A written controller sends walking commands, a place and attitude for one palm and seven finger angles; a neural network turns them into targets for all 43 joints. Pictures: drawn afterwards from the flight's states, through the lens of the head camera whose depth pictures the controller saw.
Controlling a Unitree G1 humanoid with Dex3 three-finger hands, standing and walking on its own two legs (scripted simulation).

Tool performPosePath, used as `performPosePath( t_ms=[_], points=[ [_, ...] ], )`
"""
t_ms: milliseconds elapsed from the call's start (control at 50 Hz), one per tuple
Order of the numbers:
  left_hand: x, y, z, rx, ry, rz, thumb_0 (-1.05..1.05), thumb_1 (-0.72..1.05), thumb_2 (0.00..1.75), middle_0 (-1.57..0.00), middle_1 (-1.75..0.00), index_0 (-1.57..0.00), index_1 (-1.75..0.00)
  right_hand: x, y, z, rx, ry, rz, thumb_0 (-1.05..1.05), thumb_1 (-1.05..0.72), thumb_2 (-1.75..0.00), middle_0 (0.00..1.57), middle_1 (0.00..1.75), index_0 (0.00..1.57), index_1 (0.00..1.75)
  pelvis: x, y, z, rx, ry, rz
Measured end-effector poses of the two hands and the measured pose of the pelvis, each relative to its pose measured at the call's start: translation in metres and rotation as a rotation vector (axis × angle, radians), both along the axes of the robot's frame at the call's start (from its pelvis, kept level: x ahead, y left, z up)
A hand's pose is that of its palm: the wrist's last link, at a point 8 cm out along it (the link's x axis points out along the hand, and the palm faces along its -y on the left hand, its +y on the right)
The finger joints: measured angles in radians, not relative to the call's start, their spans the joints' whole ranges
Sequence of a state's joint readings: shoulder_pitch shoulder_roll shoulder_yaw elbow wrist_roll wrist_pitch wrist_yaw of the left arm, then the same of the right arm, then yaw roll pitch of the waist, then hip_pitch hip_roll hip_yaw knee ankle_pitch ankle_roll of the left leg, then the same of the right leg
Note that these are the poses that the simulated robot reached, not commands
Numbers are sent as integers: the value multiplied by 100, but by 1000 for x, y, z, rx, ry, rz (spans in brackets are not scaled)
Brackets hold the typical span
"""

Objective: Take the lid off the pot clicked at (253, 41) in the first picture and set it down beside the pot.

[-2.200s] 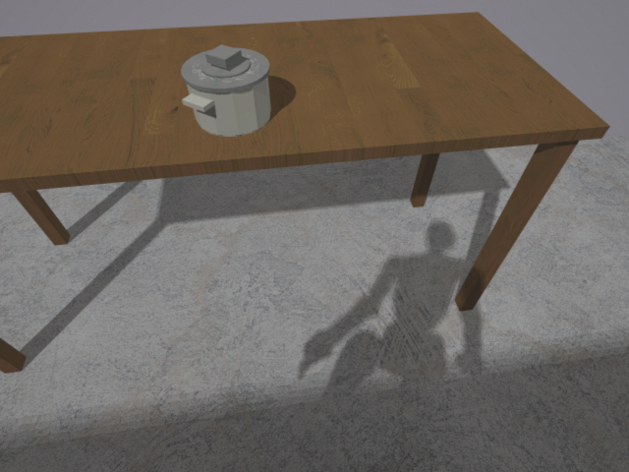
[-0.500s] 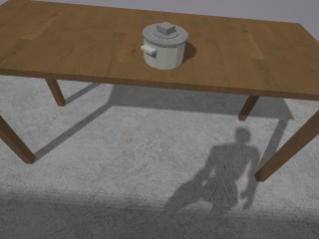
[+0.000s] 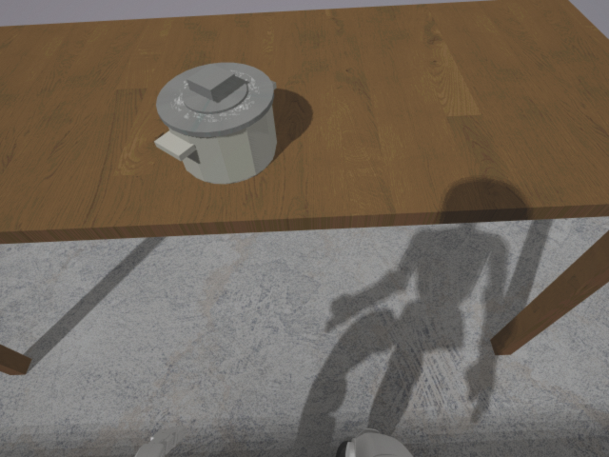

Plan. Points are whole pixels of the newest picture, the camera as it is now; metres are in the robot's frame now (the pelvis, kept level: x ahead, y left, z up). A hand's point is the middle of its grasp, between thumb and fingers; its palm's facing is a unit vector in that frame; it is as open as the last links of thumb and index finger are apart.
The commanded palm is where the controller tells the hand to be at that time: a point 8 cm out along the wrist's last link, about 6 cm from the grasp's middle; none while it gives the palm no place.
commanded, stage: come to a stop and stand still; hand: left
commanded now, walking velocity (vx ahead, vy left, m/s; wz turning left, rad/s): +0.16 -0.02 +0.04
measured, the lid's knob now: (212, 81) +0.57 +0.14 +0.18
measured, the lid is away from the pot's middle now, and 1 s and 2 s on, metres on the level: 0.00 0.00 0.00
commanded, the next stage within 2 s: look again from close up in 1.20 s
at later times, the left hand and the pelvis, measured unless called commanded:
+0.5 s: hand out of the picture +0.08 +0.18 -0.15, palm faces +0.08 -0.97 -0.23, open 7.3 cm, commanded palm none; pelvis +0.09 +0.00 +0.02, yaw -1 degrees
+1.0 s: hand out of the picture +0.10 +0.19 -0.15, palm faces -0.02 -0.97 -0.26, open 7.3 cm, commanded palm none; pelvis +0.03 -0.01 +0.02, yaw -2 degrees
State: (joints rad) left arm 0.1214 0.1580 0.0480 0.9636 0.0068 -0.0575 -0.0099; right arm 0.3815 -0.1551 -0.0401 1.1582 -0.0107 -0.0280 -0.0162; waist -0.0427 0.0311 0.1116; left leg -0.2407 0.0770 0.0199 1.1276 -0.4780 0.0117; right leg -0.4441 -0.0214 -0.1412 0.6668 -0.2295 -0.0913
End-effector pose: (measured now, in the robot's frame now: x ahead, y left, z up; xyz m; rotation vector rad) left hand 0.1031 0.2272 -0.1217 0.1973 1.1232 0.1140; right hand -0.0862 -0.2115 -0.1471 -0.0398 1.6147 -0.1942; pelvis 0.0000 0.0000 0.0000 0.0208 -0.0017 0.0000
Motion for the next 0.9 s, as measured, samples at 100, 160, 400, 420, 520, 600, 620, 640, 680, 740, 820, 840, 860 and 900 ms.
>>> performPosePath(
  t_ms=[100,160,400,420,520,600,620,640,680,740,820,840,860,900],
  points=[
    [5,-12,12,18,44,53,-1,94,90,-20,-30,-20,-30,108,-35,11,-54,-198,52,0,-91,-90,20,30,20,29,33,-15,16,-13,-1,8],
    [5,-14,17,30,72,67,-2,95,90,-20,-30,-20,-30,165,-45,18,-68,-298,83,0,-91,-90,20,30,20,29,51,-21,21,-13,0,7],
    [-23,-20,9,5,237,147,0,92,90,-20,-30,-20,-30,286,-26,29,-46,-434,144,0,-91,-90,20,30,20,29,93,-13,22,4,-22,-19],
    [-26,-18,8,5,250,151,0,92,90,-20,-30,-20,-30,289,-23,30,-46,-435,147,0,-91,-90,20,30,20,29,94,-11,22,6,-22,-18],
    [-35,4,2,4,297,158,0,91,90,-20,-30,-20,-30,296,-8,33,-63,-428,158,0,-91,-90,20,30,20,30,95,4,20,8,-13,-11],
    [-31,30,-12,7,297,159,0,91,90,-20,-30,-20,-30,284,2,31,-97,-425,164,0,-91,-90,20,30,20,30,93,19,11,-13,-13,-1],
    [-28,36,-13,14,290,154,0,91,90,-20,-30,-20,-30,278,4,32,-102,-416,165,0,-91,-90,20,30,20,30,91,21,11,-10,-18,-6],
    [-24,41,-12,21,281,148,0,91,90,-20,-30,-20,-30,270,6,34,-108,-407,162,0,-91,-90,20,30,20,30,88,22,13,-12,-21,-12],
    [-16,49,-10,30,258,133,0,91,90,-20,-30,-20,-30,253,6,39,-123,-388,154,0,-90,-90,20,30,20,30,82,23,16,-23,-19,-18],
    [-4,57,-5,34,213,106,0,91,90,-20,-30,-20,-30,224,5,43,-136,-356,137,0,-90,-90,20,30,20,30,71,23,21,-33,-11,-25],
    [4,55,0,35,173,67,0,91,90,-19,-30,-19,-30,188,-3,45,-137,-324,98,0,-90,-90,20,30,20,30,59,18,24,-33,1,-38],
    [5,52,1,34,168,57,0,92,90,-19,-30,-19,-30,179,-5,44,-135,-316,87,0,-90,-90,20,30,20,30,56,16,24,-32,3,-39],
    [5,48,3,34,163,47,0,92,90,-19,-30,-19,-30,171,-8,43,-131,-309,77,0,-90,-90,20,30,20,30,53,14,24,-32,5,-38],
    [5,38,6,35,151,29,0,92,90,-19,-30,-19,-30,153,-15,38,-119,-293,57,0,-90,-90,20,30,20,30,47,8,24,-29,7,-36]
  ],
)
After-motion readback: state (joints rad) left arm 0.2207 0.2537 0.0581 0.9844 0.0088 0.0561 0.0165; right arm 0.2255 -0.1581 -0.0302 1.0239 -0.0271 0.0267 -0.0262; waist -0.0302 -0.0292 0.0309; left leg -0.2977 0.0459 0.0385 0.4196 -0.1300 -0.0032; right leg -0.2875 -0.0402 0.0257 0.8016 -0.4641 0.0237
